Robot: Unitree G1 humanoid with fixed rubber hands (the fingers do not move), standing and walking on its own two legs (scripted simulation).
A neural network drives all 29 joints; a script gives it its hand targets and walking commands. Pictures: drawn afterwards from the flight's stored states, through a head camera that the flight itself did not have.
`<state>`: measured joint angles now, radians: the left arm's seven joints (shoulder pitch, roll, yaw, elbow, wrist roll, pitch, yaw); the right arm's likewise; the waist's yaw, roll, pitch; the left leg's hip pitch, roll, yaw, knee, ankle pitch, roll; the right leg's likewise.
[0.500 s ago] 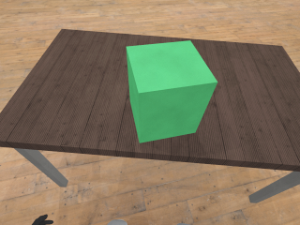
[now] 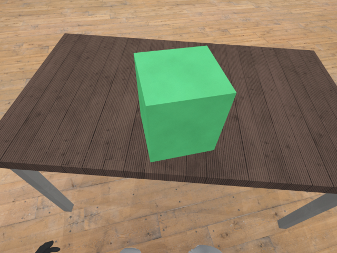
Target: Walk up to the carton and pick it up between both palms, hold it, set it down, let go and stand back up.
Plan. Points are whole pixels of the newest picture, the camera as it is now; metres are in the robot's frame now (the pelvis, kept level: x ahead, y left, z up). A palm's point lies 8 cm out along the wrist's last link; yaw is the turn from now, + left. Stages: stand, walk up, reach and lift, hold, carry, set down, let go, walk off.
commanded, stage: walk up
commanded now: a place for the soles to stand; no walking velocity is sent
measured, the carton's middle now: (177, 106) +0.50 -0.01 +0.03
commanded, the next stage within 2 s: reach and lift in 1.74 s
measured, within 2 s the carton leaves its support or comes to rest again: neither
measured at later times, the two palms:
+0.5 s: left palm out of the picture +0.08 +0.31 -0.08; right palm out of the picture +0.06 -0.32 -0.10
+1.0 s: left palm out of the picture +0.10 +0.33 -0.09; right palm out of the picture +0.09 -0.30 -0.09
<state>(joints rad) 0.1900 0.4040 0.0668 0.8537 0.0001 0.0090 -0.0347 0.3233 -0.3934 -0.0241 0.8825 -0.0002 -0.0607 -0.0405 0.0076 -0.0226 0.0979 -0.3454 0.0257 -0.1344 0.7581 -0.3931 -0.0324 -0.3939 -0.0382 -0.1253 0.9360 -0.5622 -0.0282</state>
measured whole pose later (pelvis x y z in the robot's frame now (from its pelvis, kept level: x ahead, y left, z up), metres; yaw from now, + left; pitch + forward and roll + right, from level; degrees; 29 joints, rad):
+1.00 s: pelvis +0.03 +0.01 +0.01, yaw +1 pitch -2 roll -1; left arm 0.23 0.39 0.07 0.87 0.00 -0.01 -0.02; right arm 0.29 -0.39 -0.01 0.88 0.00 -0.03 -0.02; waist 0.01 0.01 0.09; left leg -0.36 -0.01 -0.12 0.69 -0.27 -0.02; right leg -0.26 -0.04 -0.13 0.69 -0.40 -0.02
